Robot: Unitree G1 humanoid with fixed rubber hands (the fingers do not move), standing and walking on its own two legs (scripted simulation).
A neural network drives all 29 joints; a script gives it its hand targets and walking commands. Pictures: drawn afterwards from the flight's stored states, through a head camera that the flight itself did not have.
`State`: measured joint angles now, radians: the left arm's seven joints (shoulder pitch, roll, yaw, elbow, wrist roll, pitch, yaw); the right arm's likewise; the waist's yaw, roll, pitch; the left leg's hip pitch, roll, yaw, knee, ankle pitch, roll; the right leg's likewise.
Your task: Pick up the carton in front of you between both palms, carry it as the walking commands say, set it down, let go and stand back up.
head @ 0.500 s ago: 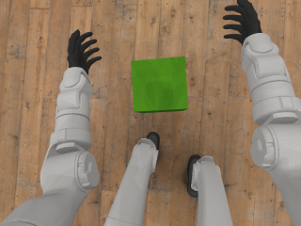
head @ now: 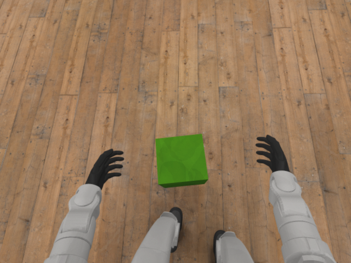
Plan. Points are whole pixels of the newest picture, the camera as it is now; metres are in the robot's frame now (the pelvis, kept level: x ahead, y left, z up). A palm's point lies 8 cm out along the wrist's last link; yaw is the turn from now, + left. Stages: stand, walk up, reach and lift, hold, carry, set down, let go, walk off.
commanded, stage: let go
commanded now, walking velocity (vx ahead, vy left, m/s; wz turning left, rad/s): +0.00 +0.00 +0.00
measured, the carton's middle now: (181, 163) +0.40 +0.09 -0.61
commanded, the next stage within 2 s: stand in 0.88 s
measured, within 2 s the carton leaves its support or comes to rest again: neither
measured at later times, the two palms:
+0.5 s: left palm (108, 208) +0.20 +0.19 -0.03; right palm out of the picture +0.21 -0.27 -0.03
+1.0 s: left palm (84, 215) +0.18 +0.25 -0.05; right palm out of the picture +0.19 -0.28 -0.04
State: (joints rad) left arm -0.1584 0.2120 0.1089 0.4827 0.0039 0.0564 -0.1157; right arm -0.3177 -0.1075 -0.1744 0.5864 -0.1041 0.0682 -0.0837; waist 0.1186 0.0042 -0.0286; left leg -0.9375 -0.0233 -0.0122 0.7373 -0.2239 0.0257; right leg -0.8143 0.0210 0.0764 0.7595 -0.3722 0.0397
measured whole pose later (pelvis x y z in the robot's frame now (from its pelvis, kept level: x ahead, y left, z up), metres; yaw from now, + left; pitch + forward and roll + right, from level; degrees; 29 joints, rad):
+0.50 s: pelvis +0.04 -0.04 +0.04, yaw +1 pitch +1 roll +1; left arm 0.23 0.22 0.04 0.42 0.00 0.07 -0.07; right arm 0.22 -0.20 -0.04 0.45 -0.01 0.06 0.04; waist 0.01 -0.03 0.05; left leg -0.23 -0.01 -0.04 0.41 -0.19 -0.03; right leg -0.12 0.02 0.06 0.45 -0.34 -0.02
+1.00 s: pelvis +0.04 -0.02 +0.03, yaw +1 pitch -1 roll +0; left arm 0.22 0.29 0.05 0.52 0.04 0.09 0.01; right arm 0.19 -0.25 -0.03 0.64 -0.05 0.04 -0.01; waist 0.01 -0.05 0.01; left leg -0.28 -0.02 -0.04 0.54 -0.25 0.00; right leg -0.13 0.02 0.06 0.51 -0.37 0.00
